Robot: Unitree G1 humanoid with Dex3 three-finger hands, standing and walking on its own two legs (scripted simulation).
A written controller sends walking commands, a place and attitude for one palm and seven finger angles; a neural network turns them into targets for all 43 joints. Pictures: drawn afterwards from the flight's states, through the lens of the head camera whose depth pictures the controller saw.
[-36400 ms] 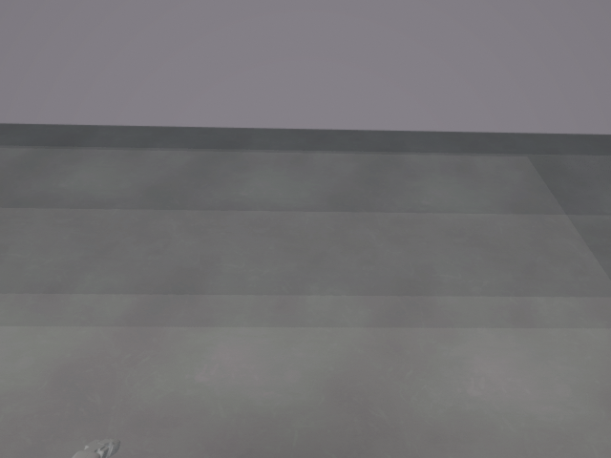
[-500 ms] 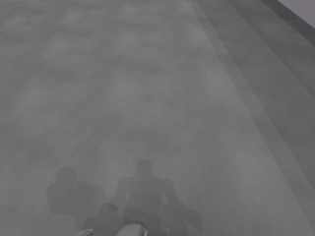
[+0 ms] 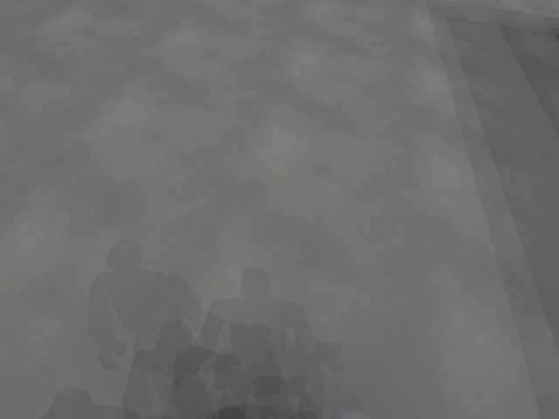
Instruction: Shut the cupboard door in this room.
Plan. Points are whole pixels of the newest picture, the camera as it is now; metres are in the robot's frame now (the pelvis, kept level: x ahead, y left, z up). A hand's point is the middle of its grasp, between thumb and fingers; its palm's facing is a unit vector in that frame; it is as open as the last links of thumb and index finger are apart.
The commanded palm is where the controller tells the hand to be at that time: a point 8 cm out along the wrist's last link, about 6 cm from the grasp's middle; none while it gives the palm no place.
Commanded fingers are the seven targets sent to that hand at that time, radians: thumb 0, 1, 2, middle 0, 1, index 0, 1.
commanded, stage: turn or walk to find it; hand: left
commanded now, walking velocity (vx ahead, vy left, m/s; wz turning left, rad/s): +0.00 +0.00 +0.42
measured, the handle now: out of the picture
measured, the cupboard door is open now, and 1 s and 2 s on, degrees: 96 96 96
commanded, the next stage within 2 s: none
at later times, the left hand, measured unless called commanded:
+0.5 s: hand out of the picture +0.03 +0.15 -0.15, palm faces +0.23 -0.94 -0.26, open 7.4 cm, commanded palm none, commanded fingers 0.00 0.90 0.90 -0.20 -0.30 -0.20 -0.30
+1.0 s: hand out of the picture -0.06 +0.21 -0.17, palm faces +0.46 -0.85 -0.25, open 7.4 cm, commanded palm none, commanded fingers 0.00 0.90 0.90 -0.20 -0.30 -0.20 -0.30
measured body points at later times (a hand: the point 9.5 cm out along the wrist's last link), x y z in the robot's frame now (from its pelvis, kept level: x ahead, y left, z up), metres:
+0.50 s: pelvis -0.01 -0.05 +0.00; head +0.03 -0.07 +0.45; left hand +0.02 +0.20 -0.13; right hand +0.08 -0.30 -0.16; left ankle -0.07 +0.10 -0.66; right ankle +0.01 -0.14 -0.74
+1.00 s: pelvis -0.03 -0.01 +0.00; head -0.01 +0.02 +0.45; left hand -0.09 +0.26 -0.15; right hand +0.15 -0.19 -0.14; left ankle -0.06 +0.08 -0.74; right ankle +0.02 -0.15 -0.68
